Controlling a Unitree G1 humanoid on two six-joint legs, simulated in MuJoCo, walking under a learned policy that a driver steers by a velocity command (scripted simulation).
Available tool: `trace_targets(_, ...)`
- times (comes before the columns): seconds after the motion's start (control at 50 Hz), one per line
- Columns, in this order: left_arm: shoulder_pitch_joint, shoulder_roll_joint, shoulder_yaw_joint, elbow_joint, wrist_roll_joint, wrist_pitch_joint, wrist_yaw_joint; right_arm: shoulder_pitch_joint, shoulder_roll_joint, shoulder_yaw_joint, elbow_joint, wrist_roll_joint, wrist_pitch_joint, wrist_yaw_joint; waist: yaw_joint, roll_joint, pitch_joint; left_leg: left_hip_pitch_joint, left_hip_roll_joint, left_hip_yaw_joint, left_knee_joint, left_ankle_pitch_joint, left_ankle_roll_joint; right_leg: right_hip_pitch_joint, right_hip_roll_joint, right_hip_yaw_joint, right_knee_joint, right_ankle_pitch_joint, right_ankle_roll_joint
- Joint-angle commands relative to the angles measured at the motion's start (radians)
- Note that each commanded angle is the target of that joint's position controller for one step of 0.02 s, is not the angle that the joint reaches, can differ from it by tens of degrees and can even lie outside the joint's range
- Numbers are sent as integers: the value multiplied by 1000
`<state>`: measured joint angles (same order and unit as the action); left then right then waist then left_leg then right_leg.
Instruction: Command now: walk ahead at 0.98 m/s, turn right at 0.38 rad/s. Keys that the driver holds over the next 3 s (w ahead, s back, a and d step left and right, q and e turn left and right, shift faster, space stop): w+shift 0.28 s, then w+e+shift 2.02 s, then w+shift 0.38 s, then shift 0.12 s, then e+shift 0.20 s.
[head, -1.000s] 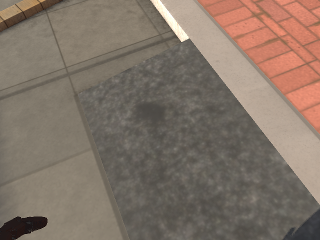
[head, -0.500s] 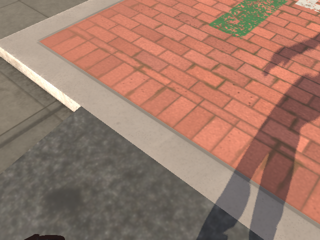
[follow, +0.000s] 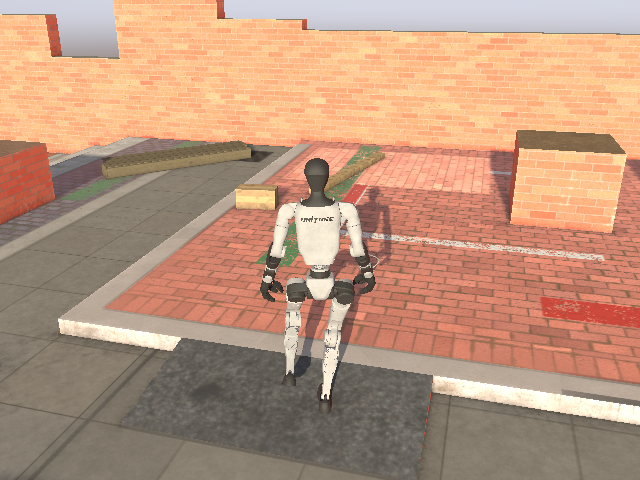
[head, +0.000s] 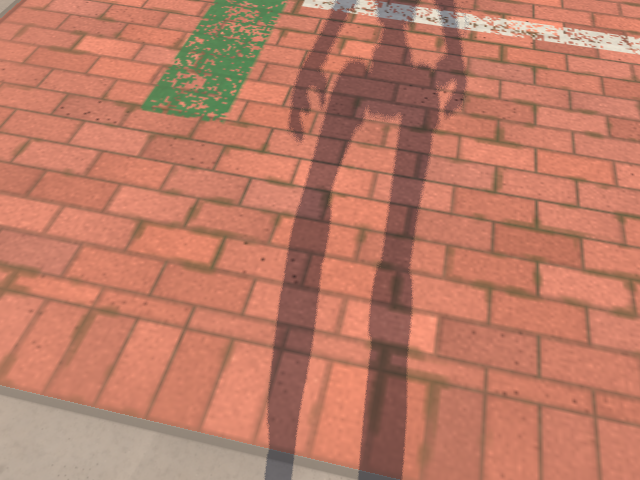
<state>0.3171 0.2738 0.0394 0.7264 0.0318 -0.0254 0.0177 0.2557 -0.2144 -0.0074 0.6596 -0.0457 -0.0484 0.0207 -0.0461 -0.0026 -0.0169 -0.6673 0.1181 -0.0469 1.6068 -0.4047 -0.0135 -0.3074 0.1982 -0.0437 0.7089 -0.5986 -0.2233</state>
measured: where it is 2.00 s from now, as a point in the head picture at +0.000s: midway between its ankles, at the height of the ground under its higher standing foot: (543, 111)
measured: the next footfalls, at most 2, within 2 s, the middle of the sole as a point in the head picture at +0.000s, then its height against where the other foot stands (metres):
left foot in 0.22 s outside the picture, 0.05 m higher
right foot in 0.70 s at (349, 310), level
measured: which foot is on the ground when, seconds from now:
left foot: up 0.00-0.20, down 0.22-0.70, up 0.72-1.00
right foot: down 0.00-0.24, up 0.26-0.68, down 0.70-1.00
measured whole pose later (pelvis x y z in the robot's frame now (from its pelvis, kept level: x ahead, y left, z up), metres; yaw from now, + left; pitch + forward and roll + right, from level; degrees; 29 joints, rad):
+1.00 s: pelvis +0.98 -0.12 +0.08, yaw -34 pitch +3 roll +0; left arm 0.49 0.32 0.08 0.85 0.00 -0.07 -0.01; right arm -0.04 -0.25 0.03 0.52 -0.04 -0.05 0.02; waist 0.12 0.00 0.03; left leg -0.73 0.12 -0.07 0.69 -0.04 -0.05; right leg 0.05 0.19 0.24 0.30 -0.36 -0.17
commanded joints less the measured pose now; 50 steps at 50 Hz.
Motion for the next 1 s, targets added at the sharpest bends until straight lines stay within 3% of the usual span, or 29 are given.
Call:
trace_targets(0.02,-22,86,14,-27,-5,-75,-6,-51,-65,5,-124,-10,37,-8,-29,-20,128,-238,16,50,-79,-92,6,-72,-260,336,-492,294,-69)
trace_targets(0.06,9,78,8,13,-15,-87,-17,-120,-79,8,-124,-2,35,-8,-13,24,147,-228,-5,132,-210,-17,30,-54,-175,172,-510,584,-35)
trace_targets(0.08,-31,135,22,-10,-10,-93,-5,-140,-60,26,-194,5,27,0,-30,-100,130,-94,21,100,-404,99,18,-131,-229,251,-608,581,-44)
trace_targets(0.1,-47,116,22,-5,-16,-99,-3,-183,-76,23,-190,12,22,7,-14,-50,136,33,19,111,-523,223,20,-157,-214,227,-677,638,-48)
trace_targets(0.12,-24,116,18,11,-30,-105,-8,-203,-78,19,-167,12,27,13,3,40,95,160,-30,175,-630,291,44,-107,-201,169,-704,838,-44)
trace_targets(0.16,27,204,34,22,-40,-112,-10,-128,-104,3,-111,21,38,18,-4,-3,-65,330,-153,233,-667,298,76,124,-248,140,-578,1542,-27)
trace_targets(0.2,7,252,58,40,13,-101,-10,120,-179,-39,-72,44,31,-6,-153,-157,-163,474,-194,202,-736,93,107,282,-332,153,-200,1833,19)
trace_targets(0.22,-71,248,67,36,19,-87,-12,334,-226,-70,-17,45,35,-25,-292,-111,-216,671,-184,156,-897,79,128,212,-301,131,147,1682,52)
trace_targets(0.24,-111,144,45,2,22,-93,-11,451,-299,-104,53,36,27,-37,-302,73,-249,898,-80,3,-934,-90,168,-64,-134,113,648,971,79)
trace_targets(0.26,-60,-15,-3,-79,-5,-116,-34,400,-321,-102,76,4,18,-24,-153,377,-304,953,128,-597,-1179,-190,216,-370,38,239,949,250,101)
trace_targets(0.28,10,15,-8,-91,-16,-125,-30,173,-251,-92,11,-7,11,-11,-27,253,-227,862,172,-758,-1322,-266,258,-449,-45,281,991,334,76)
trace_targets(0.32,-50,63,-8,-82,-2,-92,-30,77,-101,-60,15,0,-4,-6,28,-76,-45,568,199,-531,-1357,-254,247,-427,-185,180,931,390,92)
trace_targets(0.34,-88,36,-14,-110,12,-70,-38,85,-87,-53,50,-3,-20,-8,51,-92,11,464,168,-416,-1355,-178,214,-421,-212,196,893,372,97)
trace_targets(0.42,-140,2,-26,-149,-15,-2,-58,115,-113,-54,123,13,-74,1,95,8,139,295,86,-36,-1498,33,113,-453,-252,178,669,438,118)
trace_targets(0.5,-277,16,-24,-167,-11,-7,-72,172,-128,-52,156,25,-94,2,43,29,159,445,9,239,-1551,437,78,-455,-248,33,324,635,116)
trace_targets(0.56,-377,-12,-36,-181,-12,-21,-92,214,-167,-56,177,32,-92,-16,10,47,157,600,46,306,-1596,692,61,-355,-229,-80,45,711,68)
trace_targets(0.6,-354,18,-24,-160,-10,-23,-91,255,-206,-62,183,30,-75,-37,29,88,99,780,70,333,-1461,1238,34,-303,-143,-168,-6,658,41)
trace_targets(0.64,-173,75,-1,-113,-22,-27,-79,214,-272,-83,163,15,-36,-60,147,153,-27,870,107,331,-1182,1557,26,-141,-74,-174,-17,540,14)
trace_targets(0.68,252,161,54,21,-27,-31,-55,87,-314,-103,110,5,-2,-68,348,142,-202,685,107,307,-612,1464,55,328,-58,-59,-120,462,-37)
trace_targets(0.7,223,205,91,26,-52,-7,-30,27,-236,-92,89,3,-10,-51,308,-29,-170,375,-59,271,-258,562,38,520,-134,126,-110,358,-51)
trace_targets(0.72,104,333,107,-20,3,7,-31,109,-121,-55,-42,32,-27,-25,113,-254,-246,-105,-197,144,108,-111,-32,784,-409,717,-218,413,-295)
trace_targets(0.74,160,306,115,-40,7,12,-17,35,-141,-37,-68,38,-54,-25,185,-66,-344,-220,-158,-25,120,-36,-13,837,-444,894,-370,324,-326)
trace_targets(0.76,159,244,106,4,-5,1,-5,-28,-158,-31,-70,34,-72,-25,166,43,-173,-235,-92,-49,-15,19,2,676,-426,825,-433,324,-263)
trace_targets(0.8,108,178,81,29,-16,-29,3,-81,-149,-19,-80,-6,-58,-26,68,123,1,-117,-28,-40,-222,7,-8,349,-325,628,-442,477,-173)
trace_targets(0.82,79,151,65,23,-21,-41,6,-52,-152,-16,-75,-25,-34,-21,27,115,27,-60,-13,-34,-270,-7,-22,237,-287,563,-449,528,-157)
trace_targets(0.86,71,159,56,19,-28,-62,-3,-95,-146,-8,-104,-32,1,-10,8,79,69,-5,11,-1,-439,-62,-46,66,-234,492,-494,521,-147)
trace_targets(0.9,42,175,61,15,-22,-70,-8,-234,-117,12,-168,-17,1,2,32,37,125,86,3,46,-659,131,-59,-81,-176,439,-544,585,-123)
trace_targets(0.94,52,188,69,27,-29,-71,-20,-278,-98,23,-179,4,-5,6,66,-9,105,255,-40,71,-855,397,-50,-135,-140,394,-542,713,-65)
trace_targets(1.0,103,218,81,53,-42,-69,-30,-296,-132,11,-179,15,-9,-6,108,-38,58,353,-91,69,-999,489,-19,18,-176,428,-473,893,-17)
